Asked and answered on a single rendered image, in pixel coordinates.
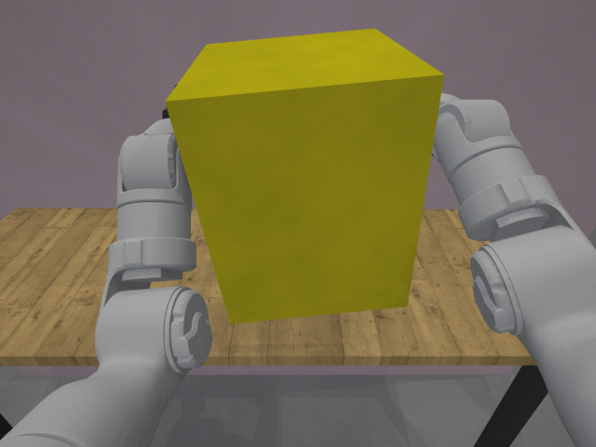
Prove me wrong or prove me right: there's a left robot hand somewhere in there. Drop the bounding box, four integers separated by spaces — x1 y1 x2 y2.
162 85 177 119

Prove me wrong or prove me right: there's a table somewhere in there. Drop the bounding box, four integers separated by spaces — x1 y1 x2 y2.
0 208 548 447

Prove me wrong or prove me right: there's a right robot upper arm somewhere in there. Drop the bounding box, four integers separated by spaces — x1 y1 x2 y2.
470 225 596 447

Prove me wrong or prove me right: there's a left robot upper arm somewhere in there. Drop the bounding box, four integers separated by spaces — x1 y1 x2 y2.
0 286 212 447

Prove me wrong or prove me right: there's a carton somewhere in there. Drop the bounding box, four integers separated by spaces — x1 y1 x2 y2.
165 28 444 324

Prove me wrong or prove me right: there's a left robot forearm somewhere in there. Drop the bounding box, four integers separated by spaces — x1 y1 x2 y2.
95 118 196 360

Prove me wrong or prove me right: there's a right robot forearm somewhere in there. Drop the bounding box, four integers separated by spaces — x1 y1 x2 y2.
431 93 596 257

